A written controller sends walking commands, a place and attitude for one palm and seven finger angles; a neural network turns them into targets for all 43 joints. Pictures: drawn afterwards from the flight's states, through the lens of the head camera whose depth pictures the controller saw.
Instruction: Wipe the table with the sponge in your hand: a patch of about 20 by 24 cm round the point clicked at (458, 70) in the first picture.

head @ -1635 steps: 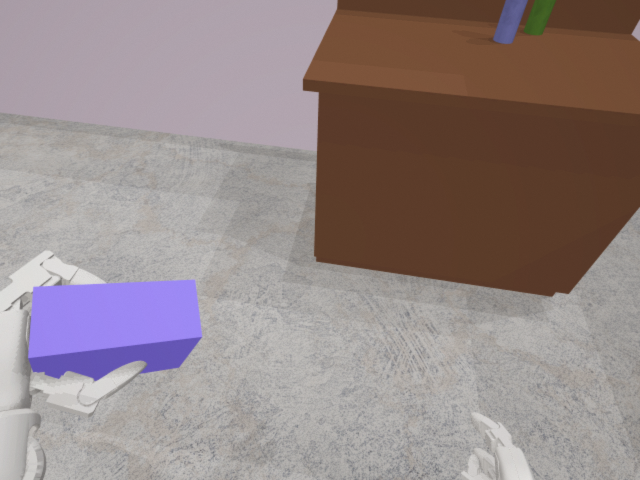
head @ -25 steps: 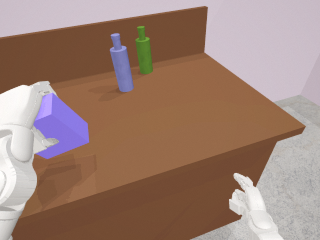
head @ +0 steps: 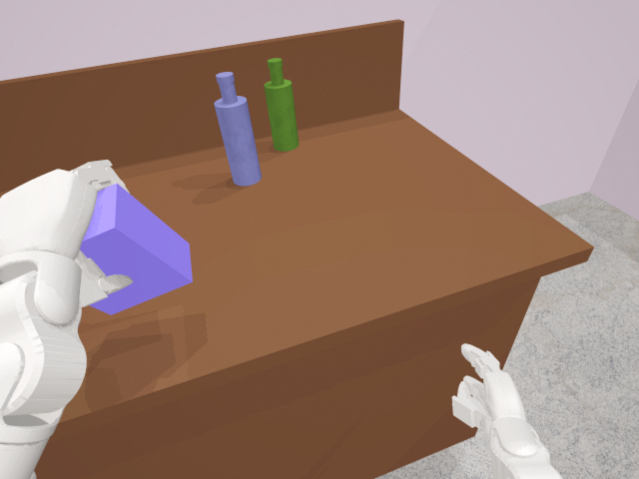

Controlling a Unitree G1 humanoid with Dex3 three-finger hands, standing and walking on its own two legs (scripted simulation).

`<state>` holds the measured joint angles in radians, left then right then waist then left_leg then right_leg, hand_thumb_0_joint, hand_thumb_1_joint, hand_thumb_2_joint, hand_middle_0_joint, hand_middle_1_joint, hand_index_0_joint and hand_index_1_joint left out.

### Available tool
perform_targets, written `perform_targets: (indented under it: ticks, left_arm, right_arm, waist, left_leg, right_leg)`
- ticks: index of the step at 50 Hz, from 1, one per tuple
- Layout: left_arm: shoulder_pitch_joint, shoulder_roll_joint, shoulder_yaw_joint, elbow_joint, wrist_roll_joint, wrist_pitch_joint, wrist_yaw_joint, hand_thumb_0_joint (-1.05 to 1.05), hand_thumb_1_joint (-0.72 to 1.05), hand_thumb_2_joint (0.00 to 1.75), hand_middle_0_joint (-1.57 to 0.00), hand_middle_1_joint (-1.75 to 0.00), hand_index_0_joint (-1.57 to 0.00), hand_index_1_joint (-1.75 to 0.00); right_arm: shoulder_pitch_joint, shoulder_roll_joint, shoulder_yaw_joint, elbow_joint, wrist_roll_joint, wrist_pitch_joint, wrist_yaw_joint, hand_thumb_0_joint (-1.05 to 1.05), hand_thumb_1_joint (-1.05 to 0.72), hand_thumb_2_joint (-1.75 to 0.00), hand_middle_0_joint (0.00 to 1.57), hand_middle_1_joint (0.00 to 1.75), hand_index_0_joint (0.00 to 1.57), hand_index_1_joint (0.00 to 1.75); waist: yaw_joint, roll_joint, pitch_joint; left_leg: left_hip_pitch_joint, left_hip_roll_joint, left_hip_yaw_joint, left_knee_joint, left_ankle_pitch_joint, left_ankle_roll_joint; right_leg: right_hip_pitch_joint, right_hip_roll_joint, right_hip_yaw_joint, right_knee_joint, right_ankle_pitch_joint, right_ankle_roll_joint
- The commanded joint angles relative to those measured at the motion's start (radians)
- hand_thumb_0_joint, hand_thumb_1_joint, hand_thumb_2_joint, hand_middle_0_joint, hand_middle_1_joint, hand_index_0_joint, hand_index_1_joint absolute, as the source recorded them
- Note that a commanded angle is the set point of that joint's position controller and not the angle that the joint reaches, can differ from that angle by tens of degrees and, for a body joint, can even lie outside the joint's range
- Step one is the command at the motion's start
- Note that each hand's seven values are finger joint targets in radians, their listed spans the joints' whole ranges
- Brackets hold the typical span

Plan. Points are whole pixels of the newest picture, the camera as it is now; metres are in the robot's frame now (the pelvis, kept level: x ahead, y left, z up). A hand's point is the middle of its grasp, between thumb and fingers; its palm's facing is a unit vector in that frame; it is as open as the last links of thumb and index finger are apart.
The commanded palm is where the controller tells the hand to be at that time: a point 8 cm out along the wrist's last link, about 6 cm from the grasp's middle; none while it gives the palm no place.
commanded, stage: bring the sponge back beside the body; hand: left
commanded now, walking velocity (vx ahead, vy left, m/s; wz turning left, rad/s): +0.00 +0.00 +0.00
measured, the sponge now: (127, 264) +0.25 +0.28 +0.19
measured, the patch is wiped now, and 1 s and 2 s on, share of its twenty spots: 1.00 1.00 1.00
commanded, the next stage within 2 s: step back with the hand held close in 1.34 s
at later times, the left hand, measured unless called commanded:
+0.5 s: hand (98, 258) +0.22 +0.27 +0.23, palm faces +0.38 -0.13 -0.92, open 10.0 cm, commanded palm +0.16 +0.28 +0.30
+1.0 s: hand (92, 272) +0.20 +0.27 +0.23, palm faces +0.43 -0.20 -0.88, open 10.0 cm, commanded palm +0.14 +0.27 +0.29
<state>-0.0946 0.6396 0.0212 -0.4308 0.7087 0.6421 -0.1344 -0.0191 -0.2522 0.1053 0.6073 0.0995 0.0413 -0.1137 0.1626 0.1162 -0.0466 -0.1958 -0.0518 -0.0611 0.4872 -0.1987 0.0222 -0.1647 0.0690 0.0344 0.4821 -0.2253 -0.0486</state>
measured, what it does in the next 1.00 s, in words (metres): stands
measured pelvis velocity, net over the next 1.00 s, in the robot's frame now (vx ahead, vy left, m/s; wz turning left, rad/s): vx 0.00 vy -0.01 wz -0.01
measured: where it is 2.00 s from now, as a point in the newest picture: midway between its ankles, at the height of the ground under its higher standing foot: outside the picture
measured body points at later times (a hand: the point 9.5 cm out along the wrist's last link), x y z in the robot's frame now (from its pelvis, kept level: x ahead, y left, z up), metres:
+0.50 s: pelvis +0.00 -0.01 +0.00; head -0.05 -0.07 +0.44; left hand +0.19 +0.27 +0.28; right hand +0.28 -0.20 -0.04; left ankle +0.05 +0.10 -0.74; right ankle +0.03 -0.09 -0.74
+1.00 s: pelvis +0.00 -0.01 +0.00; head -0.06 -0.05 +0.44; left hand +0.17 +0.27 +0.28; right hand +0.28 -0.18 -0.03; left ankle +0.05 +0.10 -0.74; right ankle +0.03 -0.09 -0.74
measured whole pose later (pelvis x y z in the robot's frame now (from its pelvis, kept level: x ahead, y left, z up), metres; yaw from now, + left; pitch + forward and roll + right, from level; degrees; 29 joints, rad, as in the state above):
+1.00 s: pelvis +0.00 -0.01 +0.00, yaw -1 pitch -6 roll +0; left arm 0.10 0.61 0.07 -0.59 0.66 0.61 -0.08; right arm -0.01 -0.25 0.09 0.60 0.09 0.03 -0.11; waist 0.17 0.12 -0.05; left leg -0.18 -0.04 -0.06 0.51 -0.22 0.01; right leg -0.15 0.09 0.04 0.49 -0.23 -0.06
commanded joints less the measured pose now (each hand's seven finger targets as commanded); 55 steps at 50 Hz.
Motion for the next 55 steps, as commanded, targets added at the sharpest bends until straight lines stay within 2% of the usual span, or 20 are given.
perform_targets:
  ticks: [1, 3, 5, 8, 11, 13, 15, 18, 20, 23, 25, 28, 31, 33, 35, 39, 46, 48, 54, 55]
  left_arm:
    - [-0.310, 0.268, 0.191, -0.147, 0.043, -0.016, 0.049, 0.00, 0.10, 1.30, -1.20, -1.60, -1.20, -1.60]
    - [-0.249, 0.284, 0.212, -0.109, 0.036, -0.018, 0.044, 0.00, 0.10, 1.30, -1.20, -1.60, -1.20, -1.60]
    - [-0.250, 0.302, 0.226, -0.160, 0.034, -0.023, 0.042, 0.00, 0.10, 1.30, -1.20, -1.60, -1.20, -1.60]
    - [-0.205, 0.275, 0.212, -0.121, 0.022, -0.029, 0.034, 0.00, 0.10, 1.30, -1.20, -1.60, -1.20, -1.60]
    - [-0.266, 0.265, 0.193, -0.181, 0.028, -0.039, 0.036, 0.00, 0.10, 1.30, -1.20, -1.60, -1.20, -1.60]
    - [-0.208, 0.276, 0.210, -0.158, 0.026, -0.045, 0.039, 0.00, 0.10, 1.30, -1.20, -1.60, -1.20, -1.60]
    - [-0.251, 0.293, 0.214, -0.209, 0.036, -0.048, 0.043, 0.00, 0.10, 1.30, -1.20, -1.60, -1.20, -1.60]
    - [-0.193, 0.283, 0.224, -0.195, 0.032, -0.055, 0.052, 0.00, 0.10, 1.30, -1.20, -1.60, -1.20, -1.60]
    - [-0.198, 0.310, 0.247, -0.256, 0.035, -0.055, 0.057, 0.00, 0.10, 1.30, -1.20, -1.60, -1.20, -1.60]
    - [-0.134, 0.281, 0.245, -0.197, 0.017, -0.055, 0.059, 0.00, 0.10, 1.30, -1.20, -1.60, -1.20, -1.60]
    - [-0.132, 0.294, 0.258, -0.241, 0.017, -0.056, 0.061, 0.00, 0.10, 1.30, -1.20, -1.60, -1.20, -1.60]
    - [-0.099, 0.239, 0.219, -0.203, -0.001, -0.056, 0.056, 0.00, 0.10, 1.30, -1.20, -1.60, -1.20, -1.60]
    - [-0.130, 0.234, 0.214, -0.252, 0.002, -0.059, 0.062, 0.00, 0.10, 1.30, -1.20, -1.60, -1.20, -1.60]
    - [-0.090, 0.232, 0.216, -0.238, 0.000, -0.061, 0.064, 0.00, 0.10, 1.30, -1.20, -1.60, -1.20, -1.60]
    - [-0.125, 0.260, 0.232, -0.301, 0.008, -0.062, 0.071, 0.00, 0.10, 1.30, -1.20, -1.60, -1.20, -1.60]
    - [-0.087, 0.242, 0.228, -0.304, 0.000, -0.067, 0.082, 0.00, 0.10, 1.30, -1.20, -1.60, -1.20, -1.60]
    - [-0.083, 0.194, 0.201, -0.332, -0.005, -0.056, 0.095, 0.00, 0.10, 1.30, -1.20, -1.60, -1.20, -1.60]
    - [-0.029, 0.181, 0.199, -0.308, -0.011, -0.056, 0.095, 0.00, 0.10, 1.30, -1.20, -1.60, -1.20, -1.60]
    - [-0.068, 0.194, 0.202, -0.319, -0.013, -0.055, 0.102, 0.00, 0.10, 1.30, -1.20, -1.60, -1.20, -1.60]
    - [-0.091, 0.224, 0.221, -0.343, -0.004, -0.052, 0.105, 0.00, 0.10, 1.30, -1.20, -1.60, -1.20, -1.60]
  right_arm:
    - [-0.290, -0.093, -0.037, -0.205, -0.009, -0.058, -0.002, 0.00, -0.90, -0.90, 0.20, 0.30, 0.20, 0.30]
    - [-0.285, -0.100, -0.038, -0.196, -0.011, -0.049, 0.000, 0.00, -0.90, -0.90, 0.20, 0.30, 0.20, 0.30]
    - [-0.301, -0.098, -0.039, -0.205, -0.007, -0.053, 0.001, 0.00, -0.90, -0.90, 0.20, 0.30, 0.20, 0.30]
    - [-0.288, -0.101, -0.040, -0.204, -0.013, -0.050, -0.003, 0.00, -0.90, -0.90, 0.20, 0.30, 0.20, 0.30]
    - [-0.296, -0.096, -0.040, -0.219, -0.010, -0.064, -0.007, 0.00, -0.90, -0.90, 0.20, 0.30, 0.20, 0.30]
    - [-0.282, -0.099, -0.046, -0.207, -0.016, -0.068, -0.013, 0.00, -0.90, -0.90, 0.20, 0.30, 0.20, 0.30]
    - [-0.296, -0.097, -0.048, -0.209, -0.010, -0.080, -0.014, 0.00, -0.90, -0.90, 0.20, 0.30, 0.20, 0.30]
    - [-0.281, -0.099, -0.051, -0.202, -0.022, -0.077, -0.016, 0.00, -0.90, -0.90, 0.20, 0.30, 0.20, 0.30]
    - [-0.296, -0.098, -0.051, -0.207, -0.015, -0.082, -0.009, 0.00, -0.90, -0.90, 0.20, 0.30, 0.20, 0.30]
    - [-0.280, -0.098, -0.050, -0.201, -0.024, -0.070, -0.010, 0.00, -0.90, -0.90, 0.20, 0.30, 0.20, 0.30]
    - [-0.298, -0.095, -0.051, -0.207, -0.016, -0.073, -0.005, 0.00, -0.90, -0.90, 0.20, 0.30, 0.20, 0.30]
    - [-0.284, -0.093, -0.047, -0.206, -0.022, -0.063, -0.008, 0.00, -0.90, -0.90, 0.20, 0.30, 0.20, 0.30]
    - [-0.292, -0.089, -0.045, -0.219, -0.019, -0.073, -0.007, 0.00, -0.90, -0.90, 0.20, 0.30, 0.20, 0.30]
    - [-0.285, -0.091, -0.047, -0.210, -0.023, -0.071, -0.009, 0.00, -0.90, -0.90, 0.20, 0.30, 0.20, 0.30]
    - [-0.299, -0.089, -0.048, -0.215, -0.016, -0.081, -0.008, 0.00, -0.90, -0.90, 0.20, 0.30, 0.20, 0.30]
    - [-0.289, -0.088, -0.049, -0.213, -0.025, -0.074, -0.010, 0.00, -0.90, -0.90, 0.20, 0.30, 0.20, 0.30]
    - [-0.297, -0.079, -0.044, -0.221, -0.020, -0.076, -0.002, 0.00, -0.90, -0.90, 0.20, 0.30, 0.20, 0.30]
    - [-0.286, -0.084, -0.047, -0.212, -0.022, -0.070, 0.000, 0.00, -0.90, -0.90, 0.20, 0.30, 0.20, 0.30]
    - [-0.289, -0.085, -0.045, -0.210, -0.021, -0.067, -0.005, 0.00, -0.90, -0.90, 0.20, 0.30, 0.20, 0.30]
    - [-0.298, -0.084, -0.045, -0.214, -0.015, -0.076, -0.003, 0.00, -0.90, -0.90, 0.20, 0.30, 0.20, 0.30]
  waist:
    - [0.004, -0.016, -0.152]
    - [0.005, -0.055, -0.143]
    - [0.004, 0.011, -0.153]
    - [0.004, -0.055, -0.138]
    - [-0.002, -0.006, -0.146]
    - [0.003, -0.057, -0.140]
    - [-0.005, 0.004, -0.135]
    - [0.006, -0.046, -0.149]
    - [0.003, 0.007, -0.158]
    - [0.009, -0.064, -0.126]
    - [0.007, -0.004, -0.144]
    - [0.004, -0.071, -0.099]
    - [0.005, -0.014, -0.120]
    - [0.005, -0.067, -0.115]
    - [0.000, 0.004, -0.120]
    - [0.008, -0.039, -0.128]
    - [0.005, 0.011, -0.117]
    - [0.005, -0.045, -0.103]
    - [0.002, -0.030, -0.092]
    - [0.001, 0.024, -0.102]
  left_leg:
    - [0.047, 0.022, -0.044, -0.073, 0.046, 0.000]
    - [0.046, 0.022, -0.037, -0.059, 0.060, 0.000]
    - [0.053, 0.022, -0.037, -0.059, 0.046, -0.002]
    - [0.045, 0.018, -0.032, -0.036, 0.059, 0.002]
    - [0.052, 0.013, -0.036, -0.034, 0.039, 0.003]
    - [0.055, 0.012, -0.034, -0.023, 0.060, 0.004]
    - [0.067, 0.014, -0.037, -0.029, 0.034, 0.002]
    - [0.065, 0.009, -0.032, -0.011, 0.083, 0.004]
    - [0.074, 0.011, -0.036, -0.015, 0.084, 0.001]
    - [0.051, 0.014, -0.028, -0.010, 0.090, 0.001]
    - [0.064, 0.015, -0.029, -0.012, 0.087, -0.002]
    - [0.054, 0.016, -0.022, -0.011, 0.075, 0.003]
    - [0.056, 0.015, -0.028, -0.021, 0.059, 0.001]
    - [0.062, 0.016, -0.024, -0.020, 0.068, 0.003]
    - [0.069, 0.019, -0.029, -0.035, 0.036, -0.002]
    - [0.068, 0.018, -0.028, -0.029, 0.060, 0.000]
    - [0.065, 0.022, -0.032, -0.051, 0.039, -0.003]
    - [0.067, 0.026, -0.034, -0.058, 0.051, 0.000]
    - [0.063, 0.026, -0.037, -0.073, 0.009, -0.001]
    - [0.064, 0.030, -0.041, -0.089, -0.028, -0.003]
  right_leg:
    - [-0.021, -0.037, 0.077, -0.111, -0.030, -0.036]
    - [-0.027, -0.039, 0.081, -0.120, -0.025, -0.029]
    - [-0.033, -0.039, 0.113, -0.120, -0.039, -0.035]
    - [-0.039, -0.049, 0.096, -0.124, -0.030, -0.026]
    - [-0.048, -0.051, 0.105, -0.123, -0.060, -0.029]
    - [-0.045, -0.052, 0.108, -0.126, -0.044, -0.025]
    - [-0.066, -0.048, 0.148, -0.135, -0.082, -0.032]
    - [-0.040, -0.052, 0.127, -0.122, -0.023, -0.030]
    - [-0.042, -0.046, 0.167, -0.124, -0.026, -0.037]
    - [-0.038, -0.053, 0.126, -0.123, -0.009, -0.025]
    - [-0.039, -0.049, 0.166, -0.125, -0.014, -0.032]
    - [-0.058, -0.053, 0.115, -0.134, -0.021, -0.017]
    - [-0.050, -0.053, 0.121, -0.130, -0.044, -0.024]
    - [-0.052, -0.049, 0.105, -0.131, -0.034, -0.018]
    - [-0.058, -0.044, 0.139, -0.132, -0.071, -0.027]
    - [-0.043, -0.046, 0.107, -0.126, -0.040, -0.023]
    - [-0.041, -0.035, 0.095, -0.121, -0.043, -0.029]
    - [-0.041, -0.029, 0.078, -0.122, -0.023, -0.024]
    - [-0.048, -0.025, 0.073, -0.124, -0.053, -0.024]
    - [-0.044, -0.019, 0.097, -0.118, -0.073, -0.029]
